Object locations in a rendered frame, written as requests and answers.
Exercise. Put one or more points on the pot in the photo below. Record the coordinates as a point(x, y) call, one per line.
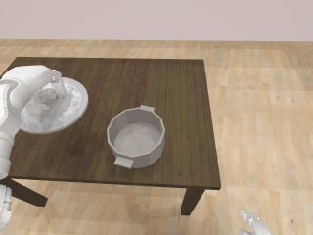
point(136, 137)

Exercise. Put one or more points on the knob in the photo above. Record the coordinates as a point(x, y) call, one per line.
point(49, 96)

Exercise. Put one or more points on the table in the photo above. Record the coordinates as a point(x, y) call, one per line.
point(176, 88)

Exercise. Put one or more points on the robot right hand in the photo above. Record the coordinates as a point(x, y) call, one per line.
point(257, 227)

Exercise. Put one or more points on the robot left forearm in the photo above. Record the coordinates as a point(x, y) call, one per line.
point(14, 94)

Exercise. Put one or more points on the lid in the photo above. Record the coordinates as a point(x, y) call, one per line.
point(68, 109)

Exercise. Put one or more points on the robot left hand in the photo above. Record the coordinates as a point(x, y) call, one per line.
point(36, 77)

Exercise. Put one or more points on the robot left upper arm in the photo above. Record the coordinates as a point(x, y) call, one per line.
point(5, 206)

